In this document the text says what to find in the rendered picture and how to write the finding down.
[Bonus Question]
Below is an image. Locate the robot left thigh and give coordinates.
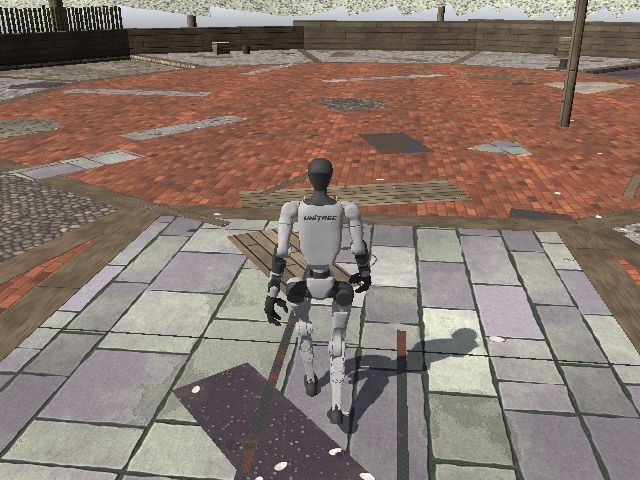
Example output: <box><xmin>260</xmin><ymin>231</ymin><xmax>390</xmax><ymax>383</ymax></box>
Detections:
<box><xmin>286</xmin><ymin>277</ymin><xmax>313</xmax><ymax>338</ymax></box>

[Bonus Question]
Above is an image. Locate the right robot forearm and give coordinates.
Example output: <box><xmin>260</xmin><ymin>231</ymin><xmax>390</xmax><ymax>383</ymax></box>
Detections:
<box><xmin>355</xmin><ymin>240</ymin><xmax>371</xmax><ymax>277</ymax></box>

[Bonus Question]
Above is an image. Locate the robot head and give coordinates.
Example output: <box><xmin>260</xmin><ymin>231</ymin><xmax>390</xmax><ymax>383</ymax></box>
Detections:
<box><xmin>303</xmin><ymin>158</ymin><xmax>337</xmax><ymax>206</ymax></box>

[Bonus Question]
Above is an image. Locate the robot left upper arm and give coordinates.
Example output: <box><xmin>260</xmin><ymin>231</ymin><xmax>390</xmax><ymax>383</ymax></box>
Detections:
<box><xmin>276</xmin><ymin>201</ymin><xmax>300</xmax><ymax>258</ymax></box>

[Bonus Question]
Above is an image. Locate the left robot forearm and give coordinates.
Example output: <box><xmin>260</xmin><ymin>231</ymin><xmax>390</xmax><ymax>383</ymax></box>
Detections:
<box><xmin>266</xmin><ymin>243</ymin><xmax>287</xmax><ymax>298</ymax></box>

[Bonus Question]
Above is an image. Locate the robot right hand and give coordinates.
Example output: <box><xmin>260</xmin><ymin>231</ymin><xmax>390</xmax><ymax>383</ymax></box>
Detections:
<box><xmin>348</xmin><ymin>273</ymin><xmax>372</xmax><ymax>293</ymax></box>

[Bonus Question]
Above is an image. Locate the robot left hand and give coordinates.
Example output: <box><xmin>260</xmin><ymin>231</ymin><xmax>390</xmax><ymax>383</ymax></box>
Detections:
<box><xmin>264</xmin><ymin>295</ymin><xmax>288</xmax><ymax>326</ymax></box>

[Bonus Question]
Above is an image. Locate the robot right upper arm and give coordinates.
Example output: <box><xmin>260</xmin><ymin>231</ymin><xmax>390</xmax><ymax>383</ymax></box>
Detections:
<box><xmin>341</xmin><ymin>201</ymin><xmax>366</xmax><ymax>255</ymax></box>

